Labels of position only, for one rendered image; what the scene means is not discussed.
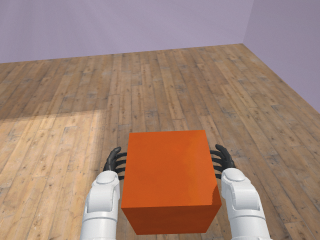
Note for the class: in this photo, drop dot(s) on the right robot forearm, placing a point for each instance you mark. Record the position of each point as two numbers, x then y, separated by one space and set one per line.
244 207

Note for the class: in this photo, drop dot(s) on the robot left hand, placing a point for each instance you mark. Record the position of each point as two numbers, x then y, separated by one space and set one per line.
111 162

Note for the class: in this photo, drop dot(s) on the carton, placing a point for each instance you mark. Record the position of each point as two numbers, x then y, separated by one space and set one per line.
169 185

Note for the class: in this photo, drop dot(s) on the robot right hand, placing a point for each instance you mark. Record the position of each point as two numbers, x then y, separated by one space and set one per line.
226 160

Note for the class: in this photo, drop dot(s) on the left robot forearm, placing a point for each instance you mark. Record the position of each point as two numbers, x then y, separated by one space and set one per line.
100 215

